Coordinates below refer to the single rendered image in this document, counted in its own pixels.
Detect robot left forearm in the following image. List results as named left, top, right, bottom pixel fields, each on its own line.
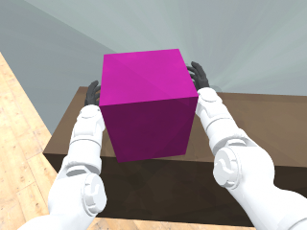
left=47, top=104, right=106, bottom=213

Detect robot right forearm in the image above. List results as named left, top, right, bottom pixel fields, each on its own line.
left=195, top=87, right=275, bottom=173

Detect left robot upper arm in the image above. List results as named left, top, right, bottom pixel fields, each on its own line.
left=17, top=172, right=107, bottom=230

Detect carton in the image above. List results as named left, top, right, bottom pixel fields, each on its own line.
left=99, top=49, right=199, bottom=163

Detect right robot upper arm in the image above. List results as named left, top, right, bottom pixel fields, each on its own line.
left=213, top=146, right=307, bottom=230

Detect robot left hand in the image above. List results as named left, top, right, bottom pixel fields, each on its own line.
left=84, top=80, right=101, bottom=106

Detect robot right hand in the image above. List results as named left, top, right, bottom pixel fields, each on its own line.
left=186, top=61, right=210, bottom=92

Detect pedestal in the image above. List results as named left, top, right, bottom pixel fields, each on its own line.
left=42, top=86, right=307, bottom=228

